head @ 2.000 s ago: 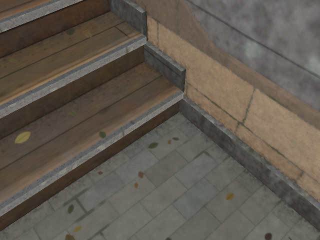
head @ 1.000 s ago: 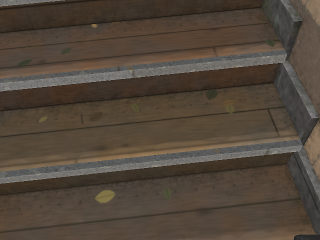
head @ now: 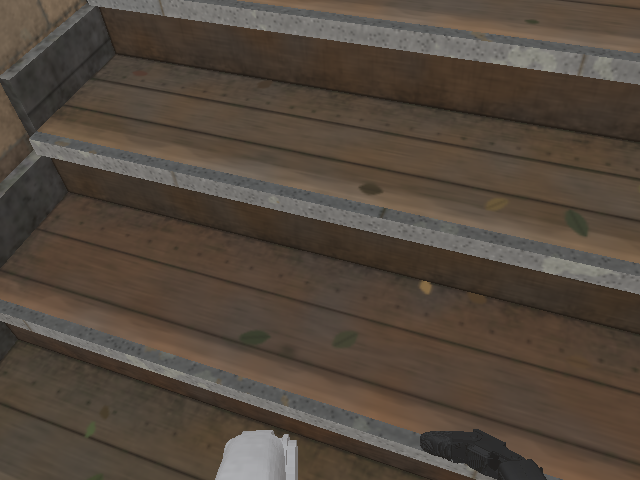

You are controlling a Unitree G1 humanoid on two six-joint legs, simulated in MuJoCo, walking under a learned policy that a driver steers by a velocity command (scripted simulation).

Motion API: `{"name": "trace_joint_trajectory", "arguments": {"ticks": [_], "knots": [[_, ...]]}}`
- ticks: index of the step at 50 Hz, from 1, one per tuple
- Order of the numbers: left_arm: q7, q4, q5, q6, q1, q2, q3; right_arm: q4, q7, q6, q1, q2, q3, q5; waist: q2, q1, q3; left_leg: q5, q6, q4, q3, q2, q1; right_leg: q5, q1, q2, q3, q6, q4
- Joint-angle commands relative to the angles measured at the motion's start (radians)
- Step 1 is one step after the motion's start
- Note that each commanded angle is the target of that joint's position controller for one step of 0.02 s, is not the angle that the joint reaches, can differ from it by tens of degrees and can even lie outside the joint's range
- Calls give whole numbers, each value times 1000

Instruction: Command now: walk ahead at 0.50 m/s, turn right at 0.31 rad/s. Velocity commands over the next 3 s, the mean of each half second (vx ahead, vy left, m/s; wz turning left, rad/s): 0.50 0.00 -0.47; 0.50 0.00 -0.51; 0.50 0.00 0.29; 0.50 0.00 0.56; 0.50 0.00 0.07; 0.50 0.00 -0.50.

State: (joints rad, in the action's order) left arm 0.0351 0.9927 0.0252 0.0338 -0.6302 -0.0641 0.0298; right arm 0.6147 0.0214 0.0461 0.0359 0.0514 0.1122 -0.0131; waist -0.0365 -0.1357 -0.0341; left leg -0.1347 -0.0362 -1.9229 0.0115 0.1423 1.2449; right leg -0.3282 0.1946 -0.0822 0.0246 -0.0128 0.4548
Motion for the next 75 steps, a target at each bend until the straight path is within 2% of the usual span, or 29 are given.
{"name": "trace_joint_trajectory", "arguments": {"ticks": [1, 4, 7, 8, 9, 10, 13, 15, 18, 22, 30, 32, 34, 36, 37, 38, 41, 43, 47, 52, 55, 60, 63, 64, 65, 66, 69, 72, 75], "knots": [[35, -41, -16, -17, -113, -147, -44, -192, 20, 52, -325, -7, 5, 5, 140, -29, 46, -1, -48, 187, 1, 56, 203, 12, -218, -234, -353, -212, -249], [59, -59, -57, -70, -82, -195, -75, -243, 43, 46, -375, -51, 28, -14, 286, 14, 61, -488, 0, 671, 68, 7, -360, 170, 37, -215, -242, -189, -443], [-5, -79, -13, 1, 37, -234, -61, -87, 20, 53, 79, 212, -111, -27, 397, 260, -133, -311, 93, 756, 73, -110, -892, 1313, 13, -137, -75, -151, -64], [-8, -87, -31, 32, 25, -187, -63, -62, 8, 54, 256, 283, -152, 11, 162, 334, -337, -526, 203, 914, -347, 102, -1244, 1367, 306, -66, -44, -78, 308], [-30, -135, -44, 54, 133, -182, -70, -10, -10, 32, 438, 430, -197, 43, -215, 403, -479, -797, 289, 1433, -851, 258, -1382, 483, 450, 81, -141, -50, 641], [-55, -139, -40, 60, 178, -124, -77, 40, -28, 22, 430, 433, -192, 49, -278, 340, -452, -910, 294, 1655, -1092, 362, -1299, 173, 595, 125, -235, -36, 1151], [-69, -259, -52, 29, 357, -41, -51, 195, -24, 4, 237, 92, -106, 48, -149, 156, -33, -552, 145, 1470, -468, 297, -877, 266, 777, 23, -150, -125, 1470], [-73, -275, -68, -9, 361, -37, -47, 280, -17, 14, 206, 18, -97, 52, -109, 86, 53, -408, 98, 1465, -246, 255, -823, 283, 789, 35, -155, -166, 1530], [-75, -304, -61, -32, 376, 20, -8, 305, -17, 16, 205, 41, -105, 47, -47, 41, 103, -164, 67, 1553, -13, 234, -837, 264, 890, 53, -189, -161, 1535], [-55, -333, -19, -61, 425, -95, -23, 286, -42, 24, 209, 117, -97, 75, -3, 35, 109, -122, 125, 1651, 150, 218, -900, 304, 977, 98, -101, -82, 1655], [-84, -564, -38, -50, 836, -108, 20, 304, -112, -19, 470, 241, -126, 52, -18, 177, 171, -143, 105, 1826, 265, 208, -1224, 145, 1213, -38, 43, -41, 1379], [-115, -580, -54, -34, 883, -69, 45, 300, -118, -26, 428, 345, -165, 14, -42, 152, 155, 117, 148, 1962, 360, 188, -1104, -4, 794, -50, 152, -96, 951], [-99, -512, -61, -9, 651, -188, -33, 298, -95, -17, 423, 426, -171, 13, -191, 32, -36, 1503, 203, 1645, 359, 204, -1169, -123, 360, 162, 300, -168, 930], [-98, -412, -51, -14, 317, -367, -122, 222, -85, 2, 352, 476, -190, -11, -265, -101, -227, 1444, 163, 1159, 264, 170, -1167, -68, 2, 219, 22, -243, 521], [-78, -387, -34, -43, 281, -496, -160, 123, -57, 35, 339, 302, -148, 11, 184, 1, -305, 445, 43, 698, 181, -69, -698, -424, -270, -18, -665, -396, 141], [-43, -394, -6, -48, 307, -455, -144, 128, -18, 85, 245, 305, -159, 16, 206, 15, -454, -21, 44, 342, -137, -191, -639, -643, -281, -124, -1090, -353, -191], [-61, -246, -5, 0, 245, -226, -79, 9, 1, 99, 46, 137, -129, 22, -2, 104, -69, 23, 124, 4, -169, -126, -399, -446, 85, -68, -793, -168, -91], [-63, -184, 10, 24, 255, -132, -43, -43, 26, 94, 79, 81, -84, 56, 36, 181, -10, 29, 189, -206, -164, -118, -292, -291, 182, 17, -637, -160, -62], [-83, -170, 20, 12, 302, -118, -17, -28, 27, 70, 171, 57, -33, 18, -18, 261, 14, 98, 162, -194, -104, -85, -64, 62, 231, 7, -301, -116, -22], [-91, -7, 0, 8, 144, -123, -6, -102, -3, 51, -142, -43, 24, -17, 98, 135, 123, 144, 166, -237, -90, -182, 256, 16, 278, -21, -183, -2, -137], [-35, 49, -6, 0, 0, -148, -2, -169, -17, 48, -369, -53, 44, -2, 123, 38, 82, 125, 107, -24, 153, -172, 157, 195, 267, -58, -236, -43, -338], [-5, 86, -31, 9, 69, -259, -23, -90, 11, 73, -237, 50, -3, 27, 240, 163, -219, -153, 205, 518, 278, -226, -483, 1774, -58, -114, 30, -63, -196], [19, 21, -10, 25, 236, -346, -44, 68, 28, 26, 99, 228, -97, 26, 284, 342, -257, -347, 251, 960, 94, -247, -684, 2330, -325, -203, -31, -92, 230], [12, -37, 19, 60, 310, -397, -63, 153, 34, 8, 360, 303, -120, 62, 93, 446, -375, -260, 324, 1078, -254, -169, -1087, 2020, -34, -171, -71, -119, 535], [-49, -95, 30, 98, 381, -202, -30, 219, 4, -35, 410, 343, -138, 81, -385, 371, -349, 90, 538, 1490, -811, 74, -1339, 283, 500, 196, -56, -19, 1144], [-122, -107, 9, 133, 356, -197, -35, 262, -30, -34, 457, 209, -111, 95, -200, 320, -353, -232, 488, 1600, -1033, 110, -1298, 160, 658, 192, -273, -74, 1510], [-138, -305, 33, 123, 530, -43, 28, 349, -3, -6, 295, 35, -69, 48, 176, 114, 54, -279, 288, 1538, -622, 8, -939, 146, 1011, 126, -178, -138, 1861], [-92, -344, -5, 94, 408, 7, 82, 341, 33, -20, 148, 53, -65, 68, 119, -24, 145, -87, 159, 1554, -219, -104, -670, 159, 1023, 48, -78, -116, 1706], [-53, -456, 24, 88, 652, 12, 123, 372, 31, 19, 255, 133, -73, 43, -21, 46, 102, 55, 206, 1643, -223, -143, -523, 256, 941, 34, 92, -56, 1576]]}}
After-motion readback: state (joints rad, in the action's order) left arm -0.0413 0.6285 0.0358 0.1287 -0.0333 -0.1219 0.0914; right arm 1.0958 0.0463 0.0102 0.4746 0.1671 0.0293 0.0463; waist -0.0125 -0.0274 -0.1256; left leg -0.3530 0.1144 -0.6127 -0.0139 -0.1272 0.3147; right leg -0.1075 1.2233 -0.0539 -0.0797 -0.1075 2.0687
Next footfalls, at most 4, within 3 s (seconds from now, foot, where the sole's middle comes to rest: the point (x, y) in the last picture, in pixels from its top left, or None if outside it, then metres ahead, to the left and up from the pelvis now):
0.12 left None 0.28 0.21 -0.61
0.70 right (488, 393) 0.54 -0.14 -0.44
1.26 left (521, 185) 0.85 -0.18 -0.26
1.68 right None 1.06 -0.46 -0.09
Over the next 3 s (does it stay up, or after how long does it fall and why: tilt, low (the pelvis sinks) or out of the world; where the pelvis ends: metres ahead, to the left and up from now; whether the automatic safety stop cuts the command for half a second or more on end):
stays up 1.63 -0.32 1.00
